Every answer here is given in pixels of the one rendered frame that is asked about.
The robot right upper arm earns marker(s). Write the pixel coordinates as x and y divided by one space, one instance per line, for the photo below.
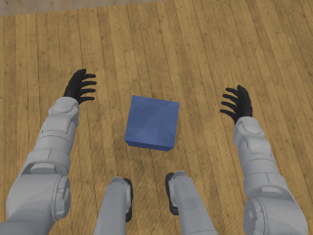
271 216

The right robot hand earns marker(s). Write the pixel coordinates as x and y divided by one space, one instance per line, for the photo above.
243 106

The robot left upper arm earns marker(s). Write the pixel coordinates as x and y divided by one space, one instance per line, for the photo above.
37 201

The right robot forearm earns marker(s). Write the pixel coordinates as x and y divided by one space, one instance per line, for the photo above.
261 175

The left robot forearm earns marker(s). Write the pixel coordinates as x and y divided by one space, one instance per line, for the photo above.
54 142

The right robot thigh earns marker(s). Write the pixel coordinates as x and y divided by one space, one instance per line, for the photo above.
193 215

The left robot shin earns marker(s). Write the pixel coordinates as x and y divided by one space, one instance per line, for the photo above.
118 179

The carton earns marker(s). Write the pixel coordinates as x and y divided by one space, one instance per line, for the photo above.
152 123

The left robot hand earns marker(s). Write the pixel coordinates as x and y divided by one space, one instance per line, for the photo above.
73 89

